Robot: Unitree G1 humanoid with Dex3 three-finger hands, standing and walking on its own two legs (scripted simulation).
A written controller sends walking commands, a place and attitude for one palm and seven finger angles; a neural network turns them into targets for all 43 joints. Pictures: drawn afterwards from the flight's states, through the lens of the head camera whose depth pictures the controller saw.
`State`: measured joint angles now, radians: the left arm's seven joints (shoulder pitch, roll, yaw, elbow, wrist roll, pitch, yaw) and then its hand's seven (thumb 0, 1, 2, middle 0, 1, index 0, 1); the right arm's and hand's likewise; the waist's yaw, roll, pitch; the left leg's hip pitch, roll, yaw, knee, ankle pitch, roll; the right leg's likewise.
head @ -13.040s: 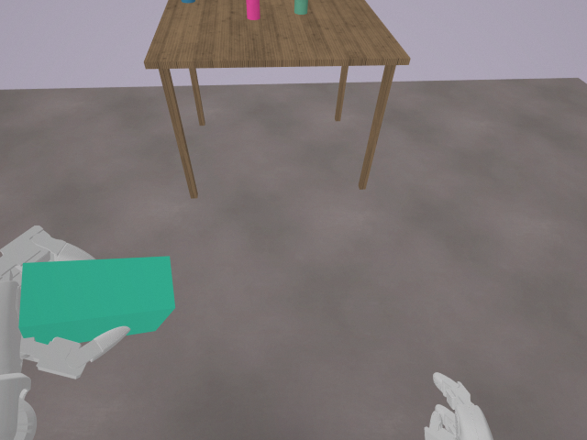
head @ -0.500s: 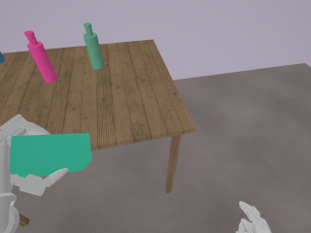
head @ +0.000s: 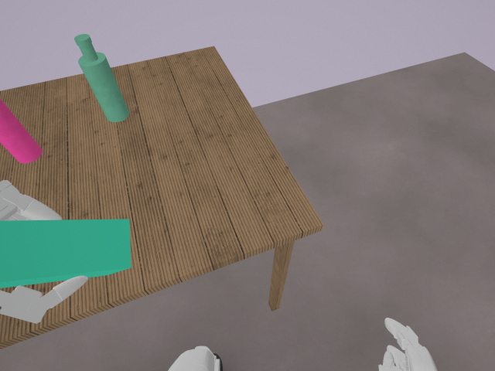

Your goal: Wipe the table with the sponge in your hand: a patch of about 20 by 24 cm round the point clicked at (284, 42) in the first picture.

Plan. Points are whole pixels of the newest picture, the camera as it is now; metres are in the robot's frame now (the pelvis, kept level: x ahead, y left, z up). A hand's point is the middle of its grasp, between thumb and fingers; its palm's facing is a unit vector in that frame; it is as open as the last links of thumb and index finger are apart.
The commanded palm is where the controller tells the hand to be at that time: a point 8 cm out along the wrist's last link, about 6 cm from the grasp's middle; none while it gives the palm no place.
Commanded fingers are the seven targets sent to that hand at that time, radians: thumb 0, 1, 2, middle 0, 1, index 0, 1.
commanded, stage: shuffle to correct the standing spot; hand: left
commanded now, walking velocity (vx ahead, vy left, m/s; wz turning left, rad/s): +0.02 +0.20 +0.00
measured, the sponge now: (81, 252) +0.22 +0.21 +0.15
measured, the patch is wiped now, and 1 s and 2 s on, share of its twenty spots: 0.00 0.00 0.00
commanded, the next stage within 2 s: come to a stop and stand still in 0.34 s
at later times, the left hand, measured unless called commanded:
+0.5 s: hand out of the picture +0.26 +0.34 +0.18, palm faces +0.43 -0.78 -0.45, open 9.8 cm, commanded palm +0.20 +0.37 +0.19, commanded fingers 0.00 0.10 1.30 -1.20 -1.60 -1.20 -1.60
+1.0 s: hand out of the picture +0.24 +0.36 +0.17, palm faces +0.38 -0.86 -0.35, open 9.8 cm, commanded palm +0.19 +0.39 +0.19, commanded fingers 0.00 0.10 1.30 -1.20 -1.60 -1.20 -1.60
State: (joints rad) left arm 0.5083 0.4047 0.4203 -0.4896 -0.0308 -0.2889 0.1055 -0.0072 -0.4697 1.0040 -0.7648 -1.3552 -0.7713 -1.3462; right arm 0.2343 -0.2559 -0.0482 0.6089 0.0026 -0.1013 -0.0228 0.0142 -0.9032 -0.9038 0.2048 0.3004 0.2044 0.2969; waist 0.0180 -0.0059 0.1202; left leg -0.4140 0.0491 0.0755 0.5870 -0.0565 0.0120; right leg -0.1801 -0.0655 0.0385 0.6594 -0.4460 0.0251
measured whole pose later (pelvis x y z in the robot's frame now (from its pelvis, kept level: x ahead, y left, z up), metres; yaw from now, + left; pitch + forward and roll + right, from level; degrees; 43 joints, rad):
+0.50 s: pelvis +0.04 +0.09 +0.01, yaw +0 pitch -1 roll +5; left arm 0.45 0.36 0.41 -0.44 -0.04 -0.22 0.15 -0.01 -0.47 1.00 -0.76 -1.35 -0.77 -1.35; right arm 0.20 -0.23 -0.01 0.63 0.00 -0.10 -0.05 0.01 -0.90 -0.90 0.21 0.30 0.21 0.30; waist 0.00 -0.05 0.08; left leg -0.33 0.03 0.06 0.64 -0.28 -0.01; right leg -0.27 -0.17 -0.03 0.63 -0.35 0.05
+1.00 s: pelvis +0.02 +0.11 +0.01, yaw -3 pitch -1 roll +0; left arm 0.43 0.32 0.33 -0.39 -0.06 -0.11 0.12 -0.01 -0.47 1.00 -0.76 -1.35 -0.77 -1.34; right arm 0.24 -0.21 0.03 0.65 0.01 -0.09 -0.07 0.01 -0.90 -0.90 0.21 0.30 0.21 0.30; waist 0.01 0.02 -0.02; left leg -0.20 0.02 0.00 0.49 -0.29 -0.01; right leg -0.26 0.04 -0.09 0.48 -0.21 -0.07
